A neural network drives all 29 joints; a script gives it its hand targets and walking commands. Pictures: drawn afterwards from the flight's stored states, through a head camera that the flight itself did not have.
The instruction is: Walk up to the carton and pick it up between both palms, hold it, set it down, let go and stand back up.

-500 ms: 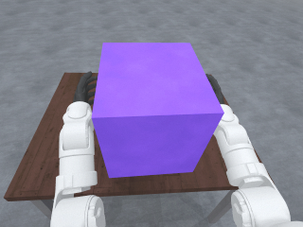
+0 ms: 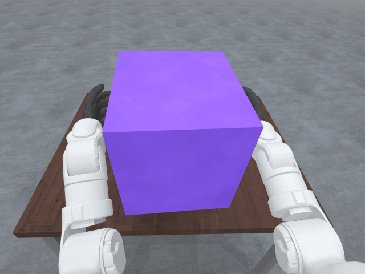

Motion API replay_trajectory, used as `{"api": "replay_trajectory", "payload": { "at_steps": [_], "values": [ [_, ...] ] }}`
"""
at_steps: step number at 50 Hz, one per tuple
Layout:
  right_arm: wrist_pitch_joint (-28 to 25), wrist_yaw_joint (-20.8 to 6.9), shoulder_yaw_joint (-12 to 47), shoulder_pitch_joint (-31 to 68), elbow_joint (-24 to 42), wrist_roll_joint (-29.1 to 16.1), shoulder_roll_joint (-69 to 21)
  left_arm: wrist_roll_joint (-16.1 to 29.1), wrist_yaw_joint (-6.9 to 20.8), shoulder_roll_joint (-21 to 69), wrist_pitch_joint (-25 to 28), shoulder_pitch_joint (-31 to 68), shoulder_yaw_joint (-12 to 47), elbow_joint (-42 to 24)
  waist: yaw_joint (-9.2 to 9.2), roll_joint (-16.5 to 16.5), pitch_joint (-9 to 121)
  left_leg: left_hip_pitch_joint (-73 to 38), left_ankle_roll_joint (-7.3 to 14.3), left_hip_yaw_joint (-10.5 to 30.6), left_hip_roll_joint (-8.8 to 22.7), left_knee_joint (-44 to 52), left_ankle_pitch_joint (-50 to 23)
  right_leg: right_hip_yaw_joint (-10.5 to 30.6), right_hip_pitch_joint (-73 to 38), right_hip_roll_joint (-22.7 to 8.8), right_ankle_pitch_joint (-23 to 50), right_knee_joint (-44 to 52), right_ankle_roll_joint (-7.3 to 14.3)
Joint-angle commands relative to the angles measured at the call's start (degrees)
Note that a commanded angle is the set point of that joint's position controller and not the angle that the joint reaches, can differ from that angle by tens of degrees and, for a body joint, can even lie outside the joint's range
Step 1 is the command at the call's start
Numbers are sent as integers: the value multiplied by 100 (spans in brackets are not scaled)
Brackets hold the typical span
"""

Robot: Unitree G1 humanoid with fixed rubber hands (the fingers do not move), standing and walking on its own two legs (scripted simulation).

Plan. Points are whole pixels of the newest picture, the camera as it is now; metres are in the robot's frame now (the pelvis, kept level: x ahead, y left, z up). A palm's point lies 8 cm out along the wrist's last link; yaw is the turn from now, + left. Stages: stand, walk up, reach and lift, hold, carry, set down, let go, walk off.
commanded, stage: hold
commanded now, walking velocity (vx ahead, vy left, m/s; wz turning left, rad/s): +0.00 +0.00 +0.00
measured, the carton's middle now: (175, 131) +0.39 +0.01 +0.14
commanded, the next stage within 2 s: none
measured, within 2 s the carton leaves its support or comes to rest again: neither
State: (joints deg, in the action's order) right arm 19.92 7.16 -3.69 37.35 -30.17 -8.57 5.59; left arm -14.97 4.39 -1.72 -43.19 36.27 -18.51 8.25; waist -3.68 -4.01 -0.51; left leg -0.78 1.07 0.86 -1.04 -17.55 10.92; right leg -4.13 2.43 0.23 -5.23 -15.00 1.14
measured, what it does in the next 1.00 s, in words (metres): stands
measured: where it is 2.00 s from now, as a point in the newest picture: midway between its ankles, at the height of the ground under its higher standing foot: outside the picture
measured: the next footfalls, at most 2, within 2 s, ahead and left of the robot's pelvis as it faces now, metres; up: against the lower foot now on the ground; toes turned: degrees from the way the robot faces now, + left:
none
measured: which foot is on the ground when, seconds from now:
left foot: down 0.00-1.00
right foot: down 0.00-1.00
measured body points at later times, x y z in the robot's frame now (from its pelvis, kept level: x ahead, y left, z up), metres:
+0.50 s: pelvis +0.01 +0.00 +0.00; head -0.03 +0.04 +0.45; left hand +0.38 +0.18 +0.19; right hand +0.38 -0.17 +0.19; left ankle +0.00 +0.11 -0.75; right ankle +0.04 -0.11 -0.75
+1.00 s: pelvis +0.00 +0.01 +0.00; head -0.04 +0.04 +0.45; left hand +0.38 +0.18 +0.20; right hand +0.38 -0.17 +0.19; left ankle +0.00 +0.11 -0.75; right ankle +0.04 -0.11 -0.75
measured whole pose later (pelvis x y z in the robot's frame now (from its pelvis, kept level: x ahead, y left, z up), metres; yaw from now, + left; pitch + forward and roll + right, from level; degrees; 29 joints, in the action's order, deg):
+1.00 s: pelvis +0.00 +0.01 +0.00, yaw +0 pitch -7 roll -1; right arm 20.7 7.2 -2.2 36.8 -27.2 -10.1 7.3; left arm -14.9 3.2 -1.0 -43.3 35.1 -17.4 4.9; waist -4.3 -3.4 -0.9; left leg -0.7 1.3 0.3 -0.9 -18.3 11.6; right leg -3.5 1.9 0.4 -5.2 -14.3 0.8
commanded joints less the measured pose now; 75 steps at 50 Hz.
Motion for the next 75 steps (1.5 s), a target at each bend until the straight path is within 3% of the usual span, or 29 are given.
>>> {"api": "replay_trajectory", "payload": {
  "at_steps": [1,5,7,9,10,12,18,23,25,27,34,35,39,40,42,45,48,50,51,54,55,57,61,62,64,65,69,74,75],
  "values": [
    [-386,-691,1613,4416,1693,-318,-3083,827,635,3045,408,3382,2590,-496,-117,552,1811,912,-152,-183,-39,504,-95,-18,-1220,117,-116,-14,-166],
    [-353,-669,1741,4295,1714,-343,-3091,872,557,3130,470,3255,2605,-518,-150,457,2056,558,-202,-138,-59,338,-666,-56,-1273,181,297,-39,-187],
    [-308,-620,1722,4290,1691,-293,-3080,802,624,2981,436,3153,2415,-206,-145,267,1959,671,-123,-197,-116,373,-434,-11,-1350,133,271,16,-231],
    [-315,-578,1804,4106,1751,-392,-3081,774,670,2975,407,2916,2408,-441,-150,339,2052,650,-160,-188,-119,335,-762,-5,-1537,161,553,-43,-219],
    [-328,-557,1896,4230,1867,-427,-3114,757,672,2926,399,2964,2388,-458,-67,322,2055,694,-161,-207,-142,288,-885,3,-1592,173,598,-39,-225],
    [-307,-531,2063,4021,1958,-532,-3110,796,664,2979,402,2869,2510,-798,-110,334,2245,411,-231,-186,-128,165,-1383,-12,-1672,206,963,-68,-221],
    [-237,-474,2262,3837,2134,-694,-3196,773,669,2845,408,2836,2620,-1093,-103,404,2067,475,-259,-172,-190,66,-1645,59,-1722,163,1517,-151,-294],
    [-212,-457,2301,3804,2382,-758,-3208,764,691,2880,350,2745,2704,-1303,-31,560,1987,537,-301,-156,-169,104,-1613,43,-1722,170,1444,-203,-266],
    [-207,-431,2416,3686,2514,-833,-3141,838,652,2896,347,2686,2906,-1545,-141,606,2195,292,-380,-147,-170,-22,-1975,40,-1744,191,1729,-196,-264],
    [-181,-441,2468,3728,2608,-902,-3141,940,625,2926,361,2785,3008,-1707,-138,586,2315,233,-389,-141,-150,-43,-2028,34,-1711,216,1650,-206,-247],
    [-107,-575,1859,3585,2024,-490,-2886,786,683,2918,280,2773,2771,-1050,-260,592,1575,462,-349,-128,-34,294,-1009,0,-1227,170,489,0,-155],
    [-148,-601,1901,3777,2163,-483,-2901,795,685,2962,269,2753,2751,-1022,-162,525,1692,508,-312,-133,-22,311,-916,-13,-1265,176,409,3,-157],
    [-154,-663,1760,3809,1740,-393,-2882,782,666,2941,335,2972,2655,-805,-179,521,1592,531,-316,-142,10,374,-793,-33,-1110,188,217,16,-147],
    [-228,-673,1895,3955,2043,-475,-2932,828,654,3040,309,2859,2692,-855,-76,520,1838,429,-304,-125,28,308,-1019,-40,-1246,220,399,-21,-135],
    [-274,-656,2012,4061,2228,-585,-2945,887,600,3119,339,2897,2809,-1016,-75,581,2127,289,-353,-101,20,144,-1491,-38,-1278,254,655,-70,-118],
    [-224,-654,1954,3986,2011,-552,-2894,819,580,3080,351,2890,2680,-888,-103,456,1938,185,-340,-119,-5,134,-1582,-50,-1136,282,621,-8,-131],
    [-241,-681,1965,3940,1879,-565,-2953,743,587,3001,311,2895,2603,-892,-62,502,1899,340,-277,-156,-20,213,-1324,-19,-1205,237,551,-12,-124],
    [-259,-684,2022,3854,1955,-632,-2906,736,580,3013,280,2746,2632,-1040,-26,582,1998,281,-319,-155,-8,174,-1519,-10,-1292,261,649,-45,-103],
    [-248,-671,1963,3878,1933,-597,-2873,728,596,3004,243,2708,2631,-880,-85,575,1830,339,-317,-158,-18,182,-1413,-1,-1251,238,592,1,-97],
    [-234,-660,1846,3992,1781,-438,-2963,604,695,2900,214,2704,2360,-490,-27,342,1449,646,-163,-212,-57,360,-782,27,-1236,154,405,56,-153],
    [-265,-636,1963,3968,1997,-509,-3043,688,712,2919,254,2720,2450,-742,-15,330,1821,611,-152,-217,-77,316,-850,54,-1422,147,580,-5,-161],
    [-254,-597,1926,4109,1904,-489,-3160,644,719,2866,299,2921,2372,-617,15,385,1696,813,-106,-242,-122,359,-603,89,-1426,82,479,8,-193],
    [-336,-460,2223,4107,2438,-628,-3388,961,656,2973,474,3016,2798,-1104,-124,425,2496,489,-173,-189,-188,58,-1354,91,-1782,100,1588,-205,-311],
    [-257,-433,2112,3993,2205,-565,-3286,940,664,2899,495,3086,2787,-964,-240,463,2279,534,-218,-177,-204,109,-1183,88,-1705,92,1510,-192,-332],
    [-274,-414,2303,3968,2476,-671,-3306,924,666,2981,484,2844,2823,-1121,-154,449,2436,433,-241,-146,-189,53,-1479,70,-1791,139,1715,-225,-316],
    [-226,-389,2276,3810,2394,-636,-3262,911,681,2933,483,2811,2796,-1123,-220,404,2341,478,-241,-148,-201,59,-1490,89,-1833,122,1833,-213,-330],
    [-120,-370,2182,3603,2164,-658,-3027,727,743,2792,348,2538,2592,-918,-146,530,1775,641,-278,-148,-161,201,-1235,84,-1722,114,1369,-164,-272],
    [-176,-433,2230,3723,2391,-669,-3049,756,739,2857,313,2512,2629,-1083,-101,323,1850,383,-265,-133,-97,108,-1565,-1,-1561,203,1326,-99,-232],
    [-190,-433,2238,3580,2442,-711,-3018,847,720,2933,328,2485,2814,-1331,-215,442,2017,238,-348,-99,-69,47,-1799,0,-1568,226,1434,-143,-212]
  ]
}}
